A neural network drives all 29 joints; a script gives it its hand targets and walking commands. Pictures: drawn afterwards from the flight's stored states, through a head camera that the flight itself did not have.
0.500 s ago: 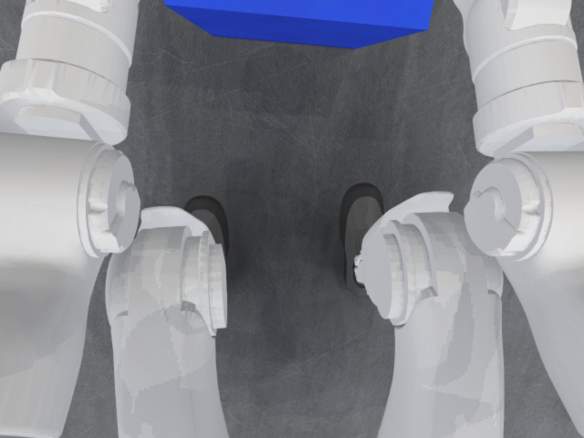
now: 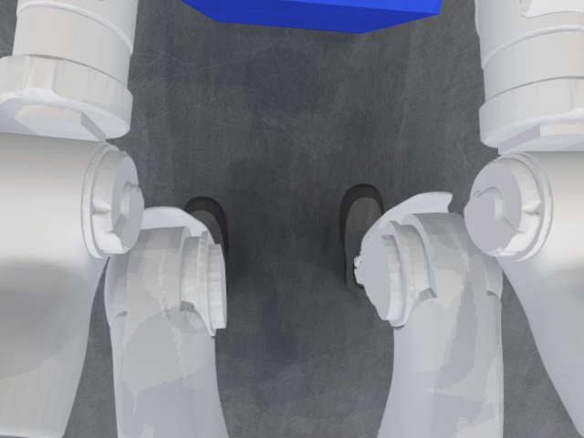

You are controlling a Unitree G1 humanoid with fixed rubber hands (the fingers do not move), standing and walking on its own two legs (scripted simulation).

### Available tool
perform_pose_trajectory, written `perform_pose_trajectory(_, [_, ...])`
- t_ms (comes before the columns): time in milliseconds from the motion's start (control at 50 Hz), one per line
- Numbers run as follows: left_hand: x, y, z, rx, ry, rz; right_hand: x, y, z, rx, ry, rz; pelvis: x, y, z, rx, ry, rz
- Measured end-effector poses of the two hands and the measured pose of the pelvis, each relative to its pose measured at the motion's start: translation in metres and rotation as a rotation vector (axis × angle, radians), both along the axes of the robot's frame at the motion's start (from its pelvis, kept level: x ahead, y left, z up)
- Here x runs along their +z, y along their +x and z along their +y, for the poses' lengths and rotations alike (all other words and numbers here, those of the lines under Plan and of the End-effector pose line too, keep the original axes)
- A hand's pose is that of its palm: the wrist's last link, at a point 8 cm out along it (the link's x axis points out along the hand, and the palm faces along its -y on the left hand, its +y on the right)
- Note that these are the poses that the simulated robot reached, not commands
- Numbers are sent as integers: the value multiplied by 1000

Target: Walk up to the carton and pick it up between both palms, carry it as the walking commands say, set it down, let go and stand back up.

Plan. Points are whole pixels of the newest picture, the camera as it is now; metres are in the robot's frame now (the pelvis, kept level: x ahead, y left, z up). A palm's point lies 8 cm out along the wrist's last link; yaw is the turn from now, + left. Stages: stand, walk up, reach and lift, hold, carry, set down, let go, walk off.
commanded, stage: reach and lift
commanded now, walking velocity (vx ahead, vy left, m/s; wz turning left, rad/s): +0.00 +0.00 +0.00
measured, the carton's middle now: out of the picture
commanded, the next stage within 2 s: none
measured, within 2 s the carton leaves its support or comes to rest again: neither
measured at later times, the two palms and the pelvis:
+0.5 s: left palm out of the picture +0.60 +0.12 -0.13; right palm out of the picture +0.58 -0.17 -0.12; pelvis -0.01 +0.01 +0.00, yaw -1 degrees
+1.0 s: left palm out of the picture +0.58 +0.12 -0.07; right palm out of the picture +0.56 -0.17 -0.05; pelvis -0.02 +0.01 +0.03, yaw -2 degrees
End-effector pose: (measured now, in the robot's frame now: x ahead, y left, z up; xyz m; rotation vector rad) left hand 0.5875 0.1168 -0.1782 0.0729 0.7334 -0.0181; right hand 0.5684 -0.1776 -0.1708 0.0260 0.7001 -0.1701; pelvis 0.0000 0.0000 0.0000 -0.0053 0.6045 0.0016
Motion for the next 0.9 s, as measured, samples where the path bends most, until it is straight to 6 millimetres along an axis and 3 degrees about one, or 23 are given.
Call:
perform_pose_trajectory(320, [33,10,-2,28,5,-35,33,9,4,-42,-30,-36,2,-2,2,-2,-4,-27])
perform_pose_trajectory(620, [58,7,6,50,-21,-40,61,9,11,-38,-37,-42,6,-6,7,-4,-17,-69])
perform_pose_trajectory(900, [96,-5,4,59,-29,-55,104,1,10,-52,-22,-59,24,-14,10,-17,-16,-118])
